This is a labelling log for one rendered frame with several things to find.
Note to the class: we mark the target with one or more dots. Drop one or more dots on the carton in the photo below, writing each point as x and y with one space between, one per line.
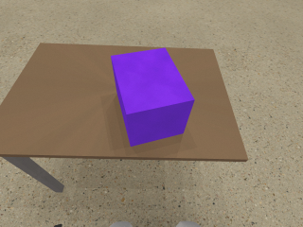
154 99

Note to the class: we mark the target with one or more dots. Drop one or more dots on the table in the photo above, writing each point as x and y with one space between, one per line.
64 104

